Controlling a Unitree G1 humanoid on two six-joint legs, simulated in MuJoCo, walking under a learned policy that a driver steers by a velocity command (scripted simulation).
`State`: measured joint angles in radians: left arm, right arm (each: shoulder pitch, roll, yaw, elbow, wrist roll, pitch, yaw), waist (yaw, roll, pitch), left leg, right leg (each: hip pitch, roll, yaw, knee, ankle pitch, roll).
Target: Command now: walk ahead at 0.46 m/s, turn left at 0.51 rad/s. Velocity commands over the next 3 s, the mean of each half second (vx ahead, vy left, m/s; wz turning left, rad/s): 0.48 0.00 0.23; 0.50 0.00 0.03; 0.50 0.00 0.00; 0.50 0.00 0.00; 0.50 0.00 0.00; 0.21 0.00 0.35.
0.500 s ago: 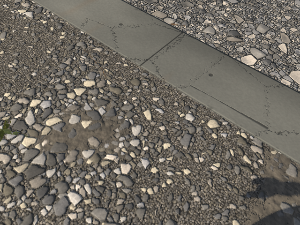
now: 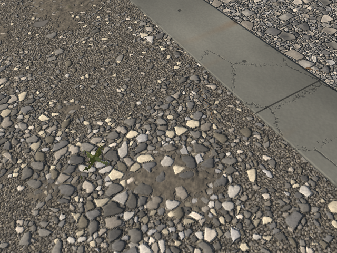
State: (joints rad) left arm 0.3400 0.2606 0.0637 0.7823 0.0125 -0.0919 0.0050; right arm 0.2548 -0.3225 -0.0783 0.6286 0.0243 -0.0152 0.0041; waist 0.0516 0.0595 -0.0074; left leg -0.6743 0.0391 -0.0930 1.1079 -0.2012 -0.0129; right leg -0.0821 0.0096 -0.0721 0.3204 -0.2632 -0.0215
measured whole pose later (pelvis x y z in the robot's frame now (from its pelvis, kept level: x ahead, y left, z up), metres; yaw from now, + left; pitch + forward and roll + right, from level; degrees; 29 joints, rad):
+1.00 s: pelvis +0.57 +0.04 +0.00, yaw +6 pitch +1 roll +0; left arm 0.29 0.27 0.04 0.80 0.01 -0.09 -0.03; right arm 0.22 -0.31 -0.05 0.77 0.01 -0.06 0.00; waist 0.03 0.04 0.04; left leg -0.58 0.10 -0.04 1.07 -0.26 0.01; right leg -0.21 0.06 -0.05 0.35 -0.15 -0.08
